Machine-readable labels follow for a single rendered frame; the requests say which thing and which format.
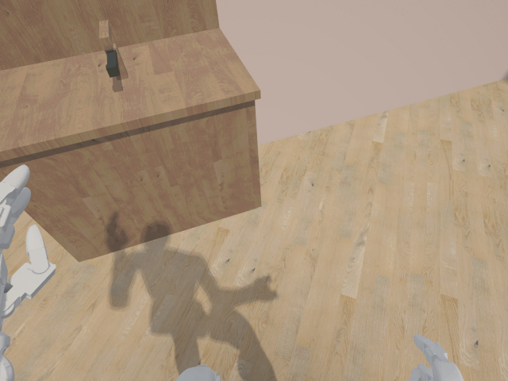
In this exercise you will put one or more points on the counter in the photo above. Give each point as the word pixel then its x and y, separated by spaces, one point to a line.
pixel 168 145

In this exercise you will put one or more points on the tap lever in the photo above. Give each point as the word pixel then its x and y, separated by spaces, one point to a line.
pixel 112 67

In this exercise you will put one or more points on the left robot hand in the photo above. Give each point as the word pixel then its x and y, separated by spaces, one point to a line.
pixel 29 278

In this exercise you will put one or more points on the right robot hand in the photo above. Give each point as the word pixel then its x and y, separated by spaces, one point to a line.
pixel 443 369

